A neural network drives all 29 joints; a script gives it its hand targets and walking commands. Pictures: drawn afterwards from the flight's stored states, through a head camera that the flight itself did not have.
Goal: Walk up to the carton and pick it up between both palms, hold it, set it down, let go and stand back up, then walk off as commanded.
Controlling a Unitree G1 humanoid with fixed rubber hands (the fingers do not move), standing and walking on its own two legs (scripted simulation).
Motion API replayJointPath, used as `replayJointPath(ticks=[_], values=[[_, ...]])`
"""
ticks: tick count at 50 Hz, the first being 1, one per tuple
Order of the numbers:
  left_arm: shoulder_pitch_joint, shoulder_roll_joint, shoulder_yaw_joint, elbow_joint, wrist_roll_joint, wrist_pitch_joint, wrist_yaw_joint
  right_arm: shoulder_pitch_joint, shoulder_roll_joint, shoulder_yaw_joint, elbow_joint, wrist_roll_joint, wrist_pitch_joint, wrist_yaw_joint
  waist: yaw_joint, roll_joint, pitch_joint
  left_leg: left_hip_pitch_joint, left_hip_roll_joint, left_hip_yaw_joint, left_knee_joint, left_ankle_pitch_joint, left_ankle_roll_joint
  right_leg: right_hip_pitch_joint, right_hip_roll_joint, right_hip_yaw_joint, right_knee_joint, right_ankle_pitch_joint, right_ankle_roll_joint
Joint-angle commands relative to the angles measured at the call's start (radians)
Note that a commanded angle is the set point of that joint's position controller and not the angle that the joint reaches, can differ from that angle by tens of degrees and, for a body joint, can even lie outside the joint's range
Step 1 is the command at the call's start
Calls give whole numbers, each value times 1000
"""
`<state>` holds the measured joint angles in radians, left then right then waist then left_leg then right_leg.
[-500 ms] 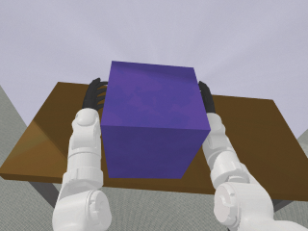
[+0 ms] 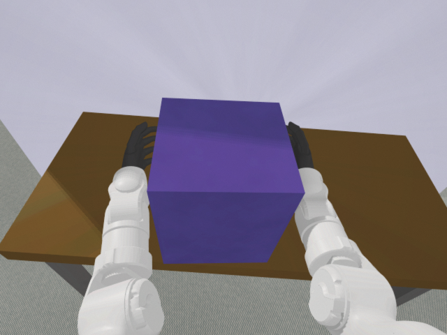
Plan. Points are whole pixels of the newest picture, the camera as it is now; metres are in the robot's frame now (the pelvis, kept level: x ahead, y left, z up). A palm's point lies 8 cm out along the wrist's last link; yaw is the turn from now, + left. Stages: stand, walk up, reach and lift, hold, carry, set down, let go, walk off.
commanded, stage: set down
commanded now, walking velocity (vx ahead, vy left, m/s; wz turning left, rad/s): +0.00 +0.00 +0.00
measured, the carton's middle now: (218, 186) +0.37 +0.05 +0.06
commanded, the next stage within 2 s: none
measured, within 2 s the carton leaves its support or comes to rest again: rests again in 0.56 s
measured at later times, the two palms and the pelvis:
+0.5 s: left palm (135, 174) +0.37 +0.20 +0.08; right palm (296, 169) +0.40 -0.10 +0.09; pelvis +0.00 +0.00 +0.00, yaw +0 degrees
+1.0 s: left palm (135, 179) +0.37 +0.20 +0.07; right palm (296, 174) +0.40 -0.10 +0.08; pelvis +0.00 +0.00 +0.00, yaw +0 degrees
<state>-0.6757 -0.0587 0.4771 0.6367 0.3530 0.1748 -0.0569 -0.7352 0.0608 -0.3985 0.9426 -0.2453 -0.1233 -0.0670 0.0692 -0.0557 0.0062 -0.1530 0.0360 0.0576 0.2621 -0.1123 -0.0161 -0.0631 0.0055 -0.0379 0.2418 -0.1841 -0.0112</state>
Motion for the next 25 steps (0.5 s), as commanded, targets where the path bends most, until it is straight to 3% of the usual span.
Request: replayJointPath(ticks=[1,12,25], values=[[-597,-458,-309,-46,-23,-70,-58,-588,506,265,-107,-38,-56,116,5,62,-467,218,-31,75,57,388,-5,64,14,-47,14,331,61],[-588,-452,-265,-12,0,-107,-59,-557,536,235,-84,-78,-58,122,11,47,-455,170,-32,83,41,358,6,92,8,-40,29,360,68],[-583,-474,-275,-5,2,-146,-43,-531,539,202,-63,-112,-83,132,11,73,-473,214,-20,81,62,413,-7,22,18,-48,15,298,49]])
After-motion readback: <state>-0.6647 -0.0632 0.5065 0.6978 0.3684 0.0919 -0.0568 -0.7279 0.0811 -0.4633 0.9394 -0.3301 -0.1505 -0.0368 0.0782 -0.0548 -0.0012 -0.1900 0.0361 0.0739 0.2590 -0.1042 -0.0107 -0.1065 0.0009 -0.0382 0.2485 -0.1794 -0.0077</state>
